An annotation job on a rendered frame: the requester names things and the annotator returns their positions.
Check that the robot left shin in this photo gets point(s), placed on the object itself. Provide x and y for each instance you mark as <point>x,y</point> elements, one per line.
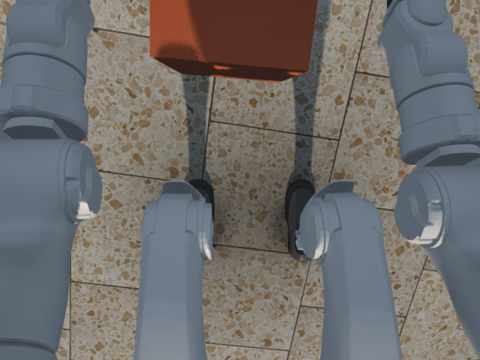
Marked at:
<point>169,187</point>

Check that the left robot thigh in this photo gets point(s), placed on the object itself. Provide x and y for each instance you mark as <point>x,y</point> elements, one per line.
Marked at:
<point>169,323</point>

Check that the left robot forearm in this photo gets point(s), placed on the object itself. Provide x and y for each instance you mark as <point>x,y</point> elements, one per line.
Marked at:
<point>44,70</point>

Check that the right robot upper arm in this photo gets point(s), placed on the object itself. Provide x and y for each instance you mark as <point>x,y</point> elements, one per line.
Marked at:
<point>438,207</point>

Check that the carton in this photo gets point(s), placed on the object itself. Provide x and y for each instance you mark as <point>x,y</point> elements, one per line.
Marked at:
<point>263,40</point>

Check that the right robot forearm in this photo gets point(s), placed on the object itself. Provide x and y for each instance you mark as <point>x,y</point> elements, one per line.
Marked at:
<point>433,89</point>

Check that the left robot upper arm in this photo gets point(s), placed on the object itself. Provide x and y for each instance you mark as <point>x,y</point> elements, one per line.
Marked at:
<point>47,187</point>

